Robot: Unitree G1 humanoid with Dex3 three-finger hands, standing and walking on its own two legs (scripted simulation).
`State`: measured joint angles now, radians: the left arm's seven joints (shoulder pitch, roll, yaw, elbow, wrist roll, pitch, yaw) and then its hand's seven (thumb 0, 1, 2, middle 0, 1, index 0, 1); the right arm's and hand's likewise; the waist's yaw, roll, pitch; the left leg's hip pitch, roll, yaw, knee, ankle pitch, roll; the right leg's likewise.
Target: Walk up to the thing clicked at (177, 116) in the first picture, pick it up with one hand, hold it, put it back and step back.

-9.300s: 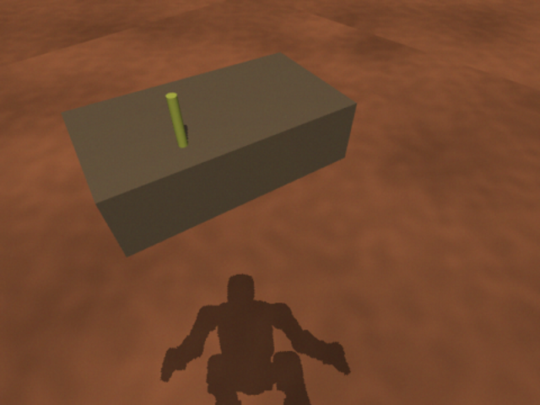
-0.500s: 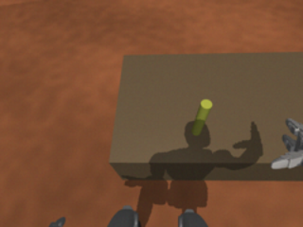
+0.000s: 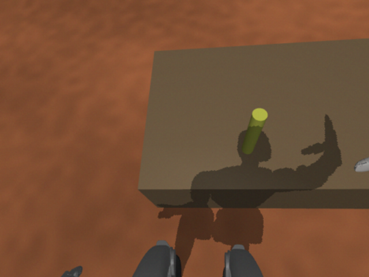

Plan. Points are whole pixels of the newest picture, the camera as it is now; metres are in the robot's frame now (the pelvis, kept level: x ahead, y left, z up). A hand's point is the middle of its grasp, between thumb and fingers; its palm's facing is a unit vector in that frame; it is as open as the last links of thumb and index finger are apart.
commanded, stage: go down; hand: right
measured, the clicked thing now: (252, 134) +0.53 -0.17 -0.22
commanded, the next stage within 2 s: approach in 0.62 s
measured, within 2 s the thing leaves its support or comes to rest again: neither
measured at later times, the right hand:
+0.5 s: hand out of the picture +0.41 -0.36 +0.02, palm faces +0.15 +0.98 -0.09, open 17.3 cm
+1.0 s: hand (351, 125) +0.44 -0.35 -0.03, palm faces +0.12 +0.99 -0.04, open 17.3 cm
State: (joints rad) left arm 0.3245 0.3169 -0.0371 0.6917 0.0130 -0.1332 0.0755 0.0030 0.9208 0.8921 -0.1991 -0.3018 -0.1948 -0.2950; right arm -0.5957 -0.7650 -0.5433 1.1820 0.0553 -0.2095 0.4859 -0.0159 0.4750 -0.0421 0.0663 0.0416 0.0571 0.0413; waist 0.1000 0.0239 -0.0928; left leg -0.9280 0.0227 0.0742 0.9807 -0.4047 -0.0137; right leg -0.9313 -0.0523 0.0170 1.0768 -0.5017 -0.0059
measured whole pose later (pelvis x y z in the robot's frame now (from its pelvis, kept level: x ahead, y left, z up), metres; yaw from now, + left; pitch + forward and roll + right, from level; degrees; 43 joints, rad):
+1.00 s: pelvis -0.02 +0.00 -0.06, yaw +2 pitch +30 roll +5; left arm 0.33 0.34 -0.10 0.65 0.04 -0.13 0.01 0.00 0.89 0.90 -0.20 -0.29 -0.19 -0.30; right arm -0.83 -0.88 -0.61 1.33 0.14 -0.46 0.56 -0.01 0.50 -0.06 0.05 0.05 0.05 0.05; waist 0.16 0.02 -0.14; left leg -1.30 0.02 0.08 1.25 -0.47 -0.02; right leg -1.31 -0.07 0.03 1.37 -0.58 -0.01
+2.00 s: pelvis -0.08 +0.01 -0.29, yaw +3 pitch +37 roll +5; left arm 0.26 0.30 -0.10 0.61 0.07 0.01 -0.04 0.00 0.89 0.90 -0.20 -0.30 -0.19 -0.29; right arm -1.08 -0.64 -0.51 1.13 0.00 -0.39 0.21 -0.02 0.41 -0.05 0.06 0.03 0.05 0.03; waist 0.24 -0.03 -0.12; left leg -2.10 0.06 0.06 2.04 -0.58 0.00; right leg -2.10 -0.03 0.07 2.15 -0.70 -0.01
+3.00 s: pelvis -0.08 +0.00 -0.29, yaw +2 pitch +37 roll +5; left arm 0.25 0.30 -0.08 0.59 0.08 0.06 -0.06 0.00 0.88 0.91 -0.20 -0.30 -0.19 -0.30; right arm -1.13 -0.58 -0.46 1.12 -0.03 -0.41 0.11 -0.01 0.22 -0.35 0.78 0.55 0.76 0.55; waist 0.25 -0.03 -0.10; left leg -2.12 0.07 0.05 2.07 -0.60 -0.01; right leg -2.11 -0.02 0.06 2.17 -0.70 -0.01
